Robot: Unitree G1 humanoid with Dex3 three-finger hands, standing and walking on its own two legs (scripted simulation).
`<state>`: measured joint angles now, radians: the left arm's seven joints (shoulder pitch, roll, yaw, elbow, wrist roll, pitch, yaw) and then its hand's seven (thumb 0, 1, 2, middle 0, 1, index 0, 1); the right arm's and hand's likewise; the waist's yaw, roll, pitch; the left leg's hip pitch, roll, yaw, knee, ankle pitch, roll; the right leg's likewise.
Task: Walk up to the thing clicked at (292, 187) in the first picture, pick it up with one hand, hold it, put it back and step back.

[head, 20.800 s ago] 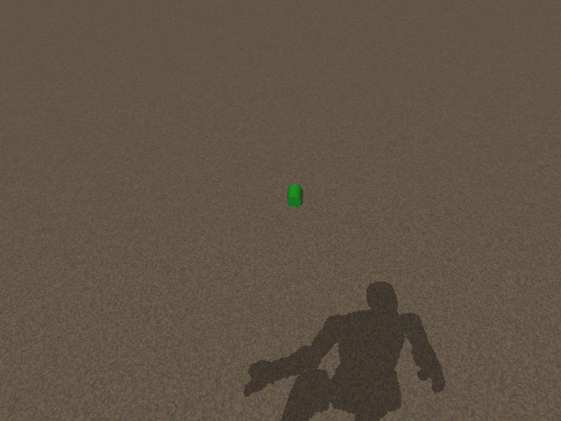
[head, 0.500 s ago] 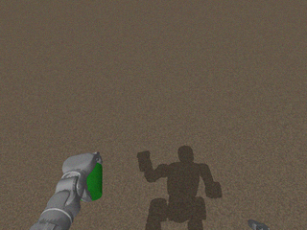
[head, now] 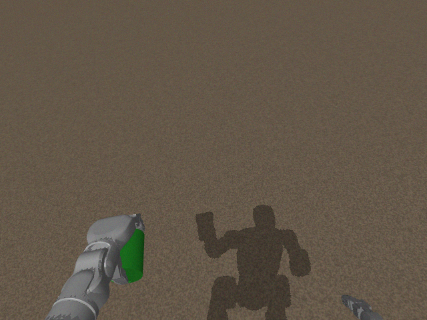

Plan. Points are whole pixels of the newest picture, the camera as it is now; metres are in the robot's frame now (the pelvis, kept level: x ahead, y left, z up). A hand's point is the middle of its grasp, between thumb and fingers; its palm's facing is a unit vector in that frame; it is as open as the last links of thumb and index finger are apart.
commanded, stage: hold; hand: left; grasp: from above
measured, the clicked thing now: (127, 254) +0.30 +0.23 -0.07
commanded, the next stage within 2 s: crouch in 0.68 s
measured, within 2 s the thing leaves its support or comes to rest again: neither
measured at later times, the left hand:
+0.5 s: hand (118, 253) +0.29 +0.23 -0.03, palm faces -0.44 -0.09 -0.89, open 12.0 cm
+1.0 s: hand (122, 255) +0.29 +0.23 -0.05, palm faces -0.44 -0.09 -0.89, open 12.0 cm
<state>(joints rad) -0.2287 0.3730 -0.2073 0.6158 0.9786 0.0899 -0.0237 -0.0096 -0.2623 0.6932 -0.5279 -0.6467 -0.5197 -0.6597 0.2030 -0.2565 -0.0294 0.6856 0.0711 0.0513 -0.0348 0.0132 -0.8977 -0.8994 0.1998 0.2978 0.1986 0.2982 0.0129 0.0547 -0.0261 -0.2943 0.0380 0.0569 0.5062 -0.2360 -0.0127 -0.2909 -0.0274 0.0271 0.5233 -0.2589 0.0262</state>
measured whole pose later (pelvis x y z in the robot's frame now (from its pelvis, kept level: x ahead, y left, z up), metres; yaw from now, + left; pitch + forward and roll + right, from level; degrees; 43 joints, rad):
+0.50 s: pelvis +0.00 +0.00 +0.00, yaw +0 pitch +1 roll +0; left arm -0.22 0.38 -0.20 0.60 0.98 0.08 -0.04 -0.01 -0.27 0.70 -0.52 -0.67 -0.51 -0.69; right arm 0.19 -0.25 -0.03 0.67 0.08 0.06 -0.04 0.01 -0.90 -0.90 0.20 0.30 0.20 0.30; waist 0.02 0.05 -0.01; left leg -0.26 0.04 0.06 0.47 -0.22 -0.01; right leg -0.26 -0.03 0.03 0.49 -0.25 0.03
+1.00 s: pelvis +0.01 +0.00 +0.00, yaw +0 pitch +2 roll +0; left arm -0.22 0.36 -0.19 0.67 1.01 0.05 0.03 -0.01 -0.24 0.69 -0.49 -0.70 -0.48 -0.71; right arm 0.19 -0.25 -0.04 0.68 0.07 0.07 -0.03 0.01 -0.89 -0.90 0.20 0.30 0.20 0.30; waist 0.01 0.04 -0.01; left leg -0.29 0.04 0.05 0.48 -0.23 -0.02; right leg -0.28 -0.03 0.02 0.50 -0.26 0.02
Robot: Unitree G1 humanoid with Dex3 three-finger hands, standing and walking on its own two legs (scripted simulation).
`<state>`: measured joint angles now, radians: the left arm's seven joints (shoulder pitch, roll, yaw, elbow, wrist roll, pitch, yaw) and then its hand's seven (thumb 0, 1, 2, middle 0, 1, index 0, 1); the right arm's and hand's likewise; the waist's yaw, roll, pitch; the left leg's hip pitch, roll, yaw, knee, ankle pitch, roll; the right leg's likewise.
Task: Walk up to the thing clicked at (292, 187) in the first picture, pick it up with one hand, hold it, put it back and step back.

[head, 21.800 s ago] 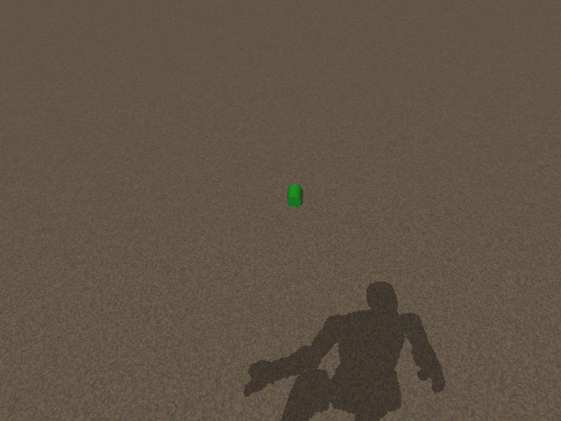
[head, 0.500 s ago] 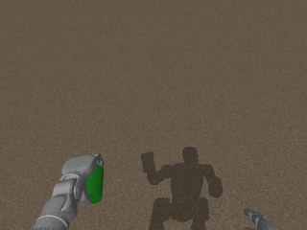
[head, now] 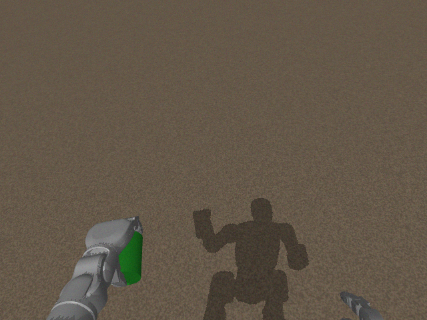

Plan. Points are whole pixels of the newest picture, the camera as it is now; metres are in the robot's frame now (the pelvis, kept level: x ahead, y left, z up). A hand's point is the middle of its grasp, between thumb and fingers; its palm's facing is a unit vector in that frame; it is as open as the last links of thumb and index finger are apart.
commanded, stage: crouch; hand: left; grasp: from above
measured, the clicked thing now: (125, 257) +0.29 +0.23 -0.08
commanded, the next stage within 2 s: lower in 1.82 s
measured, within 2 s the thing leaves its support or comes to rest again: neither
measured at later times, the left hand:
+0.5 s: hand (141, 264) +0.35 +0.25 -0.27, palm faces -0.40 -0.01 -0.92, open 12.0 cm
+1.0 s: hand (153, 277) +0.38 +0.27 -0.48, palm faces -0.42 -0.04 -0.91, open 12.0 cm
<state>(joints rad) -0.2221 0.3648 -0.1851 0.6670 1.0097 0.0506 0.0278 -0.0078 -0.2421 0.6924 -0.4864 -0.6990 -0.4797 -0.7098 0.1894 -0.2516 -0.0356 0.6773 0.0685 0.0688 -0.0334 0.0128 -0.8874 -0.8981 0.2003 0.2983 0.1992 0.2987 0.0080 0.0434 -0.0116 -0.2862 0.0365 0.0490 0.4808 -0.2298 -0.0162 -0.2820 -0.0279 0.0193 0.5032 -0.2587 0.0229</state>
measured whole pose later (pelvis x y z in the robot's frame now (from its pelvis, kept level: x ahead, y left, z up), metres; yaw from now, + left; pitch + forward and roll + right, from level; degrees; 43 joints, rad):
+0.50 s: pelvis -0.05 +0.01 -0.15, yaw +0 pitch +27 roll -2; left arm -0.66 0.42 -0.05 1.24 1.12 0.01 0.38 -0.01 -0.23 0.69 -0.47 -0.70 -0.47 -0.71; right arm 0.26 -0.27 -0.07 0.74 -0.02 -0.01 -0.01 0.01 -0.89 -0.89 0.20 0.30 0.20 0.30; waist -0.12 0.04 -0.19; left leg -1.37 0.06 -0.01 1.43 -0.54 0.00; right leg -1.32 -0.01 0.00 1.40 -0.55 0.04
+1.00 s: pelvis -0.08 +0.01 -0.33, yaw -3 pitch +38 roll -6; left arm -0.86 0.60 0.08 1.31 1.19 -0.09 0.37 -0.01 -0.22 0.67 -0.46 -0.71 -0.46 -0.71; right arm 0.16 -0.24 -0.01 0.76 -0.09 -0.08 0.07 0.01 -0.89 -0.90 0.20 0.30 0.20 0.30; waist -0.18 0.03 -0.15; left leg -2.05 0.05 -0.09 2.04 -0.65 -0.01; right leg -1.97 -0.01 -0.03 1.99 -0.68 0.04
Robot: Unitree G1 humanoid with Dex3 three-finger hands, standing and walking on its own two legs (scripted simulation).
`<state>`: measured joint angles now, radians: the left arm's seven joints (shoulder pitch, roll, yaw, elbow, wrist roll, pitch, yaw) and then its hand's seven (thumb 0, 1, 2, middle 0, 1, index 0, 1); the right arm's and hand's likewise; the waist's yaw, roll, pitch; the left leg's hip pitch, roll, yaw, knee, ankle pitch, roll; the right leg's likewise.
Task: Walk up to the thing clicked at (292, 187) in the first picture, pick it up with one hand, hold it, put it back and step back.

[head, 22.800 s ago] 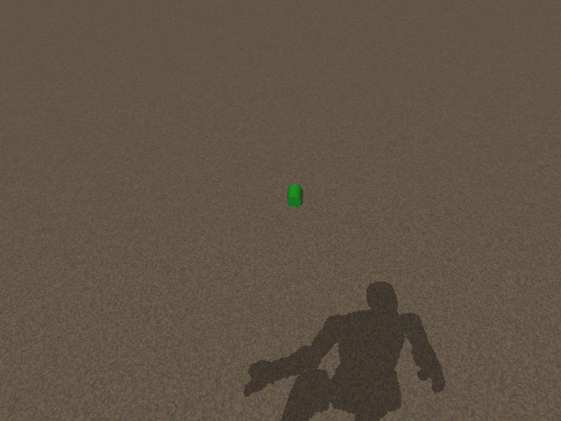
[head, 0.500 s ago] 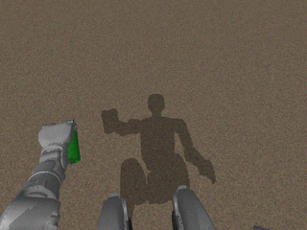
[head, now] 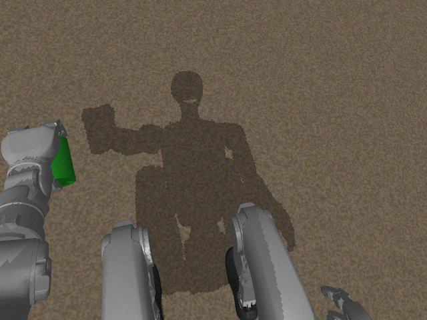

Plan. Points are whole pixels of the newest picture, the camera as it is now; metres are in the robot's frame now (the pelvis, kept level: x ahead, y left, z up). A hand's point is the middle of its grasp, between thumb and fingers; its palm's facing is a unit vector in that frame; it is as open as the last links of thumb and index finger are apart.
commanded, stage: crouch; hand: left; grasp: from above
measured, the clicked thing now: (52, 162) +0.45 +0.29 -0.18
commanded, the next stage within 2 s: lower in 0.82 s
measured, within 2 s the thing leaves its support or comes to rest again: neither
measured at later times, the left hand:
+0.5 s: hand (59, 166) +0.46 +0.29 -0.23, palm faces -0.45 -0.08 -0.89, open 12.0 cm
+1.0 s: hand (63, 165) +0.47 +0.30 -0.27, palm faces -0.45 -0.08 -0.89, open 12.0 cm
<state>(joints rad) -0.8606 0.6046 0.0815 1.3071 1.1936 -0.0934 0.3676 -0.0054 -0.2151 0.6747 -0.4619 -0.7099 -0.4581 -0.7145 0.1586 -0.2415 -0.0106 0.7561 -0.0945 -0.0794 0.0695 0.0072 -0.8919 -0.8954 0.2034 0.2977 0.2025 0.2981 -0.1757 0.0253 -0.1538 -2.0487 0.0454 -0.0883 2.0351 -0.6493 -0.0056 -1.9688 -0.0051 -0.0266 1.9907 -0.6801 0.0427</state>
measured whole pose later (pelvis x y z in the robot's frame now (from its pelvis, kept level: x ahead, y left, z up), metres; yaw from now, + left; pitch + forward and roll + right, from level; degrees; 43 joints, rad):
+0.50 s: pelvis -0.01 +0.00 -0.07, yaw -2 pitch +35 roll -7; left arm -0.97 0.73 0.12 1.42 1.22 -0.15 0.34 -0.01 -0.22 0.67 -0.47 -0.70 -0.47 -0.71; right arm 0.16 -0.27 0.02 0.76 -0.12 -0.05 0.13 0.01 -0.90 -0.90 0.20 0.30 0.20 0.30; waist -0.21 0.00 -0.07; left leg -2.24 0.05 -0.13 2.28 -0.67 -0.01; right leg -2.15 0.02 -0.04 2.22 -0.69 0.05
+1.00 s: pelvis -0.01 +0.00 -0.11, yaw -4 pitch +33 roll -8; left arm -1.02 0.82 0.13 1.48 1.24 -0.17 0.35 0.00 -0.24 0.68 -0.49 -0.70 -0.49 -0.70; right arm 0.14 -0.27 0.09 0.75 -0.14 -0.05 0.13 0.00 -0.91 -0.90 0.20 0.30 0.20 0.30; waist -0.24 -0.02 -0.02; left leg -2.32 0.04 -0.17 2.40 -0.67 -0.02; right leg -2.22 0.03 -0.06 2.33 -0.69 0.05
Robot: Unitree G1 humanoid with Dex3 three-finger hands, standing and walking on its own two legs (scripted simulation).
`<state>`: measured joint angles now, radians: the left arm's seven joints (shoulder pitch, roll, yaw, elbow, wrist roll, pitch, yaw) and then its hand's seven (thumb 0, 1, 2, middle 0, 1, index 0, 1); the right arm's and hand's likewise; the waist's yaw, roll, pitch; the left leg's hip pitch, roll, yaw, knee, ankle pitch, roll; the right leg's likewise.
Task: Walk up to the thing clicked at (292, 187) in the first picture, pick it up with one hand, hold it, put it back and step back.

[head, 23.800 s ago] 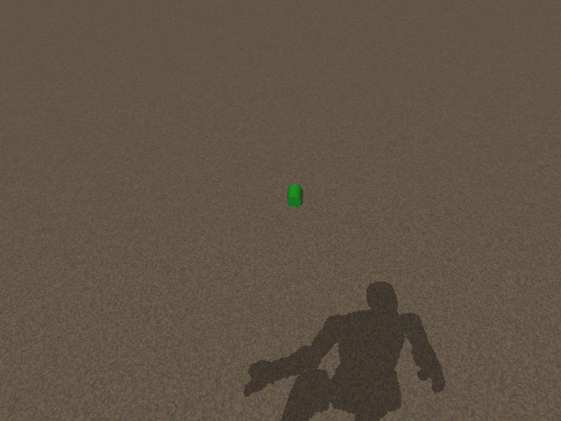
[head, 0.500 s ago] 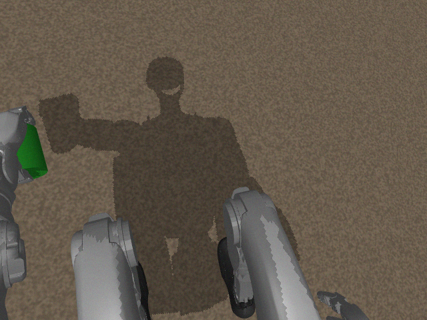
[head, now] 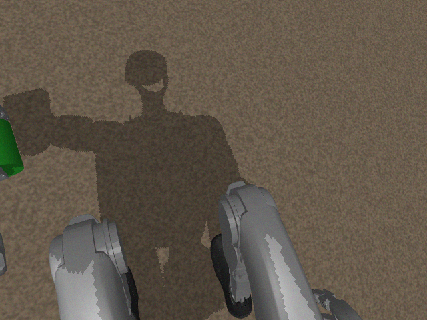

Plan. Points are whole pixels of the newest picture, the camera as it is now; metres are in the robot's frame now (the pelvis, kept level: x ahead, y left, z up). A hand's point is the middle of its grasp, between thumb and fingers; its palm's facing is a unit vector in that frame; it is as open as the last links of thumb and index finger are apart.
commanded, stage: lower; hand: left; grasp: from above
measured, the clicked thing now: out of the picture +0.47 +0.34 -0.19
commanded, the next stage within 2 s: rest in 0.36 s
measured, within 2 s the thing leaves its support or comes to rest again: rests again in 1.52 s
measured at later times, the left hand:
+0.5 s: hand (2, 154) +0.46 +0.34 -0.22, palm faces -0.44 -0.13 -0.89, open 12.0 cm
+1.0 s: hand (12, 155) +0.47 +0.33 -0.24, palm faces -0.44 -0.14 -0.89, open 12.0 cm
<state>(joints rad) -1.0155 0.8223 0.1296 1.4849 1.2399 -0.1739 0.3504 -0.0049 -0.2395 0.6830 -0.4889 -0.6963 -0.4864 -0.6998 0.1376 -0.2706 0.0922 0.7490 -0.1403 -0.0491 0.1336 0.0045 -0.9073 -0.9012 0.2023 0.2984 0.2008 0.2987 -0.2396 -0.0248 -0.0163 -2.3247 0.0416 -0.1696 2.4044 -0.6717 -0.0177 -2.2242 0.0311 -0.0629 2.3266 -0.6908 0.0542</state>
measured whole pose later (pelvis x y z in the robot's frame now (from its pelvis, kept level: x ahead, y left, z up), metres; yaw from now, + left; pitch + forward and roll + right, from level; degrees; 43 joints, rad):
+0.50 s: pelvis +0.00 +0.00 -0.02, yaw -2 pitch +32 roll -11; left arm -1.03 0.91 0.17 1.56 1.27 -0.19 0.43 0.00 -0.26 0.69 -0.50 -0.69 -0.50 -0.70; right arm 0.12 -0.28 0.16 0.73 -0.19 -0.07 0.16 0.00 -0.91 -0.90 0.20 0.30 0.20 0.30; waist -0.28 -0.07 0.05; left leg -2.38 0.04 -0.21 2.49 -0.69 -0.02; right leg -2.25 0.04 -0.09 2.38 -0.70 0.06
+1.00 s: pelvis +0.00 +0.01 -0.03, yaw -4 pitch +29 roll -12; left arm -1.06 1.00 0.18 1.67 1.28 -0.20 0.51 0.00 -0.28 0.70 -0.54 -0.66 -0.54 -0.66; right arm 0.10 -0.31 0.23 0.69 -0.24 -0.13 0.18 0.00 -0.90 -0.90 0.20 0.30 0.20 0.30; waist -0.33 -0.11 0.11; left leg -2.37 0.04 -0.26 2.53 -0.70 -0.02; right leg -2.24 0.06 -0.12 2.39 -0.69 0.07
